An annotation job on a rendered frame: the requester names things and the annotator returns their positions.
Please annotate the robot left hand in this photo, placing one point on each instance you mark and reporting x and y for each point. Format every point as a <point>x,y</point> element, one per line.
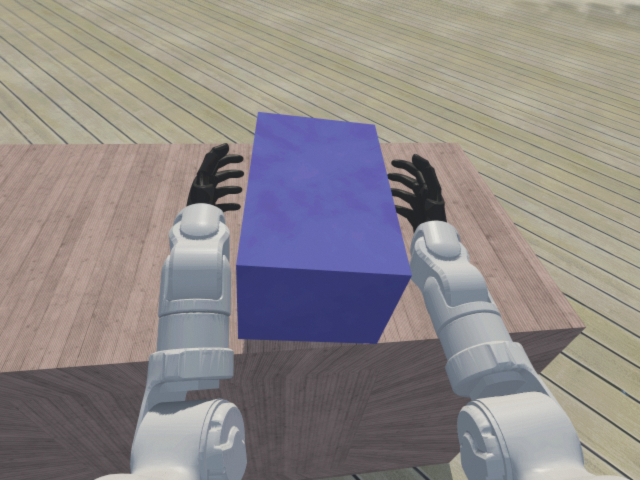
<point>203,189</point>

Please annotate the right robot upper arm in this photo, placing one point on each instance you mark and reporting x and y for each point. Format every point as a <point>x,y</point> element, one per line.
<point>523,436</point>

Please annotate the robot left forearm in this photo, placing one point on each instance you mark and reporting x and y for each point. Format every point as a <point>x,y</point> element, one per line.
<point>194,308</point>

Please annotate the robot right hand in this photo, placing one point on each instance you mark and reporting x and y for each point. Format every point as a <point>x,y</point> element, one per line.
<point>427,202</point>

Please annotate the left robot upper arm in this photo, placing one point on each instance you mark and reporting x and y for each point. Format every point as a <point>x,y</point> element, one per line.
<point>189,440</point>

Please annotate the pedestal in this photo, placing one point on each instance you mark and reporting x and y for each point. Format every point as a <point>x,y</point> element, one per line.
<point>84,234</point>

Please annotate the robot right forearm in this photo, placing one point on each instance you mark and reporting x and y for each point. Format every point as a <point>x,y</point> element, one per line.
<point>483,361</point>

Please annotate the carton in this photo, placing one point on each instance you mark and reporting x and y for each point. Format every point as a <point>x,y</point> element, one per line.
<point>321,256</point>

